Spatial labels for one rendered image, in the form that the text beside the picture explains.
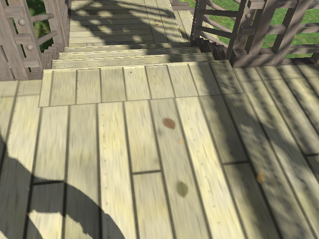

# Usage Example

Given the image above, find stairs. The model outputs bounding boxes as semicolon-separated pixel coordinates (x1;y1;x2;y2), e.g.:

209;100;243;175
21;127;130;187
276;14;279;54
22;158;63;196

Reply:
173;10;218;45
52;43;215;69

